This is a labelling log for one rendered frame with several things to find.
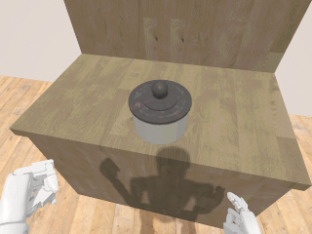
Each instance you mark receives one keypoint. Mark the robot left hand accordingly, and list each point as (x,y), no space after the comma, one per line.
(39,178)

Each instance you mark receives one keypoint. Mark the pot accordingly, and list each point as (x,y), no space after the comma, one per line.
(160,134)

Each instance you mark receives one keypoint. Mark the robot left forearm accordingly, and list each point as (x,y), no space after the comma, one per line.
(14,227)

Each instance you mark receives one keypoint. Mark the lid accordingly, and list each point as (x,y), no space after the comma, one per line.
(159,110)

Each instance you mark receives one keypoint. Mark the robot right hand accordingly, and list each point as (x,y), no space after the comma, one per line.
(245,221)

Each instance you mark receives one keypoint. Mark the knob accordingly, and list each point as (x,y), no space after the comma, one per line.
(159,89)

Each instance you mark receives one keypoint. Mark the table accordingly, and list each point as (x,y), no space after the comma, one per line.
(238,138)

